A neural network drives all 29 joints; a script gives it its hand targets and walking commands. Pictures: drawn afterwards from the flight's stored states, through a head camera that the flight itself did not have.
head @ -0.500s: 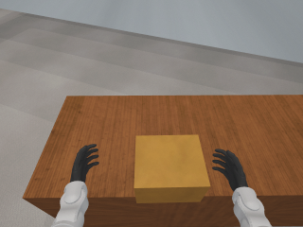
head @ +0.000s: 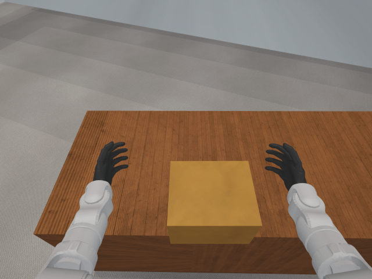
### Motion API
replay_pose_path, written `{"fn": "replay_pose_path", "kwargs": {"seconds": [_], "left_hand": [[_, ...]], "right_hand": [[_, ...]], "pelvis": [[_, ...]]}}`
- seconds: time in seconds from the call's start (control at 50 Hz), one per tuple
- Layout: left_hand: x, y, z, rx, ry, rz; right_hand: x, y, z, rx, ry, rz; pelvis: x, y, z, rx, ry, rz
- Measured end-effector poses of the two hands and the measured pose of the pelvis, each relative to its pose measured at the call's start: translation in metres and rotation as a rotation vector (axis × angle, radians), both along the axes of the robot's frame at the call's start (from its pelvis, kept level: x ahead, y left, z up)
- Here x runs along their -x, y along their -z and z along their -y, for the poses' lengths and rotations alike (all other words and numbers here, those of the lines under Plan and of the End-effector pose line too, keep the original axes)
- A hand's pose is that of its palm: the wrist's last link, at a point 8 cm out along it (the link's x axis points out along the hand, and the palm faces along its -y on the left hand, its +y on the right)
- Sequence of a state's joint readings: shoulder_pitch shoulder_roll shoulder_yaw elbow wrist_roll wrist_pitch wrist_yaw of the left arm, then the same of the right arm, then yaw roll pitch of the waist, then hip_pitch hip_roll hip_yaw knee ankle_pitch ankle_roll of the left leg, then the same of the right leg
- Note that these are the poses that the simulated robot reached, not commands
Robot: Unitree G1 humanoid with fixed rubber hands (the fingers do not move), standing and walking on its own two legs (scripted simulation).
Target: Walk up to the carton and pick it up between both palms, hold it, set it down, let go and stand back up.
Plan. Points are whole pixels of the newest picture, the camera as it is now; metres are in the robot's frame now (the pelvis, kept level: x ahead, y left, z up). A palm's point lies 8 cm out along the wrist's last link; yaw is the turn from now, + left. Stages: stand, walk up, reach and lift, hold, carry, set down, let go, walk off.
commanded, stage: reach and lift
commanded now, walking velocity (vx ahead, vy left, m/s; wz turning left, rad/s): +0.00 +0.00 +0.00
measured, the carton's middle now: (209, 202) +0.36 -0.01 -0.13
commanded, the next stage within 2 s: none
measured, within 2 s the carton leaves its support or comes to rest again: neither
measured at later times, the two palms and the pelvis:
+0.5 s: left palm (116, 203) +0.31 +0.24 -0.09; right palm (275, 200) +0.36 -0.18 -0.09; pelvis -0.03 -0.01 -0.06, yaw +1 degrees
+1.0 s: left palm (138, 193) +0.36 +0.19 -0.12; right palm (267, 201) +0.38 -0.18 -0.13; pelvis -0.03 +0.00 -0.09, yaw -1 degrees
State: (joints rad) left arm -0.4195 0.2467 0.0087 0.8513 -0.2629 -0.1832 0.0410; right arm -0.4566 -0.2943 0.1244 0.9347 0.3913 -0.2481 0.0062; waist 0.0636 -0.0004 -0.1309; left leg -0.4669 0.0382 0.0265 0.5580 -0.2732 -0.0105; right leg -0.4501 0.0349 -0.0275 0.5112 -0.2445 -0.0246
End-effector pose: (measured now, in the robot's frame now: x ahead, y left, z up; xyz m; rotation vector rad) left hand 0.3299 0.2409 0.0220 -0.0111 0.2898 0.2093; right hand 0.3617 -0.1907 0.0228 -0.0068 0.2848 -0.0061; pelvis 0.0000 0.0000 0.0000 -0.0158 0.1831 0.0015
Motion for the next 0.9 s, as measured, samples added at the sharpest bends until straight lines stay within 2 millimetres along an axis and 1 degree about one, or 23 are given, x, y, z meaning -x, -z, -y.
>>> {"fn": "replay_pose_path", "kwargs": {"seconds": [0.12, 0.16, 0.2, 0.24, 0.28, 0.42, 0.46, 0.52, 0.58, 0.66, 0.74, 0.84, 0.9], "left_hand": [[-0.018, -0.008, 0.001, -0.007, 0.001, 0.01], [-0.02, -0.005, 0.002, -0.011, -0.001, 0.008], [-0.02, 0.001, 0.002, -0.016, -0.003, 0.002], [-0.017, 0.012, 0.003, -0.022, -0.003, -0.008], [-0.011, 0.028, 0.004, -0.027, -0.002, -0.022], [0.014, 0.091, 0.004, -0.017, -0.033, -0.075], [0.016, 0.104, 0.004, -0.016, -0.04, -0.074], [0.014, 0.118, 0.005, -0.017, -0.037, -0.057], [0.007, 0.126, 0.008, -0.019, -0.018, -0.035], [-0.003, 0.13, 0.013, -0.022, 0.008, -0.012], [-0.014, 0.138, 0.018, -0.011, -0.006, -0.047], [-0.029, 0.14, 0.031, -0.004, 0.013, -0.033], [-0.032, 0.141, 0.038, -0.005, 0.032, -0.035]], "right_hand": [[-0.018, -0.004, -0.005, 0.01, 0.004, -0.002], [-0.022, -0.002, -0.006, 0.016, 0.011, -0.008], [-0.023, 0.004, -0.006, 0.021, 0.019, -0.017], [-0.022, 0.014, -0.007, 0.026, 0.026, -0.028], [-0.018, 0.028, -0.007, 0.032, 0.032, -0.041], [-0.001, 0.085, -0.01, 0.027, 0.033, -0.073], [0.001, 0.099, -0.01, 0.021, 0.031, -0.072], [0.002, 0.115, -0.009, 0.017, 0.03, -0.063], [0.0, 0.125, -0.007, 0.018, 0.03, -0.048], [-0.004, 0.133, -0.005, 0.024, 0.032, -0.028], [-0.009, 0.141, -0.004, 0.042, 0.034, -0.055], [-0.015, 0.143, -0.008, 0.028, 0.037, -0.024], [-0.015, 0.146, -0.011, 0.029, 0.036, -0.019]], "pelvis": [[0.004, 0.004, 0.002, 0.003, -0.006, -0.043], [0.006, 0.006, 0.003, 0.004, -0.009, -0.058], [0.007, 0.01, 0.003, 0.004, -0.014, -0.075], [0.009, 0.014, 0.004, 0.005, -0.019, -0.094], [0.012, 0.019, 0.004, 0.006, -0.024, -0.115], [0.022, 0.044, 0.006, 0.008, -0.029, -0.219], [0.025, 0.052, 0.007, 0.009, -0.028, -0.253], [0.028, 0.063, 0.007, 0.011, -0.025, -0.301], [0.031, 0.072, 0.008, 0.009, -0.021, -0.338], [0.033, 0.081, 0.008, 0.004, -0.015, -0.367], [0.035, 0.088, 0.007, 0.001, -0.014, -0.368], [0.033, 0.093, 0.005, -0.003, -0.001, -0.383], [0.032, 0.094, 0.003, -0.003, 0.007, -0.378]]}}
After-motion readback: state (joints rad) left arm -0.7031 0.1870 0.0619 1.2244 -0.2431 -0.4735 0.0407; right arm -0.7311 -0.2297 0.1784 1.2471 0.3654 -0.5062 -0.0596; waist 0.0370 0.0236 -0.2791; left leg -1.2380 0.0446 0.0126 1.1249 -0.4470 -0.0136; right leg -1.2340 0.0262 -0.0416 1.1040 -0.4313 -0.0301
